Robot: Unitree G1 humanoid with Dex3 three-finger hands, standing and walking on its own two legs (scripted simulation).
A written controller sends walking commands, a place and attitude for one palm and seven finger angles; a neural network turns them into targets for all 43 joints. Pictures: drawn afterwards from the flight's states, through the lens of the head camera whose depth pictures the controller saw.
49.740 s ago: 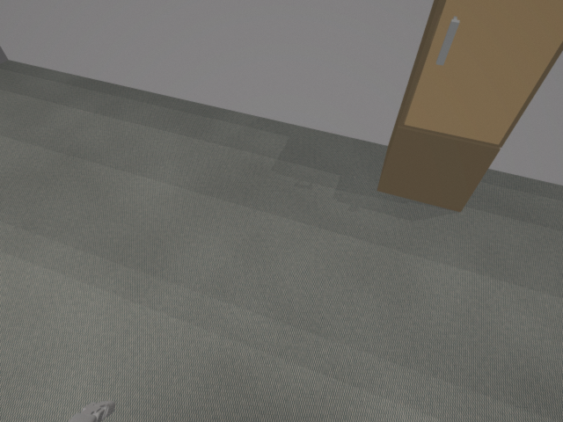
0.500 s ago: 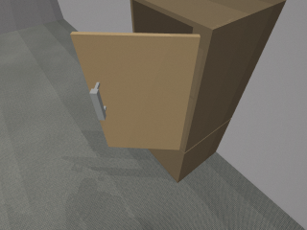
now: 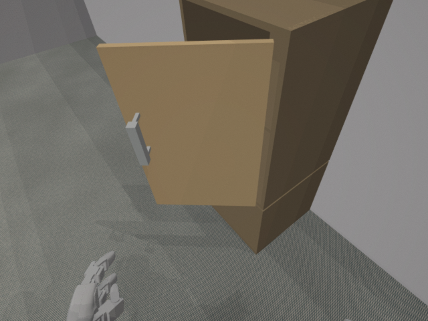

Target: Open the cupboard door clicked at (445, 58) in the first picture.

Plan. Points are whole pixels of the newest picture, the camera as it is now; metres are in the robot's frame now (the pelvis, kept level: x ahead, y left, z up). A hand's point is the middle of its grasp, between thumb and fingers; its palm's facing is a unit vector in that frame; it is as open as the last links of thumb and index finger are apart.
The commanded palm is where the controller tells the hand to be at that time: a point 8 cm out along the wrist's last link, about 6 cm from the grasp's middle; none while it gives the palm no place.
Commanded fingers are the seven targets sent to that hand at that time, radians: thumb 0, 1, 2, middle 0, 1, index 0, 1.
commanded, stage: raise the hand with hooked fingers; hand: left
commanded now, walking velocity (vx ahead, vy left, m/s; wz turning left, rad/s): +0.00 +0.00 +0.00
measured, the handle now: (141, 139) +0.55 +0.22 +0.02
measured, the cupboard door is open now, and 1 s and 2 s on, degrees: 49 49 49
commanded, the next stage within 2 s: move the hooked fingers beside the handle in 1.90 s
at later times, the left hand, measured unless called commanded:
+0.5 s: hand (123, 284) +0.20 +0.18 -0.01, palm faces -0.07 -0.99 -0.10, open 10.3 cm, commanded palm +0.17 +0.25 -0.02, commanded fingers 0.00 0.06 0.54 -0.26 -0.84 -0.26 -0.84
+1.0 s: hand (97, 255) +0.24 +0.24 +0.01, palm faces -0.05 -1.00 -0.04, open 13.2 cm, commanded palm +0.22 +0.30 +0.02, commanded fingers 0.00 -0.50 0.30 -0.30 -1.20 -0.30 -1.20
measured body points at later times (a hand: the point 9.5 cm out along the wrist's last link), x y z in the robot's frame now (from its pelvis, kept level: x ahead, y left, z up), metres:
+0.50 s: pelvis -0.03 -0.01 -0.08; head +0.04 -0.01 +0.36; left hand +0.19 +0.23 +0.00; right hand +0.19 -0.22 -0.16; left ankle +0.03 +0.11 -0.73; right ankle -0.02 -0.10 -0.73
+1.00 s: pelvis -0.01 +0.02 -0.05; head +0.04 +0.03 +0.40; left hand +0.24 +0.29 +0.01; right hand +0.15 -0.25 -0.12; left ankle +0.03 +0.11 -0.73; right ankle -0.02 -0.10 -0.73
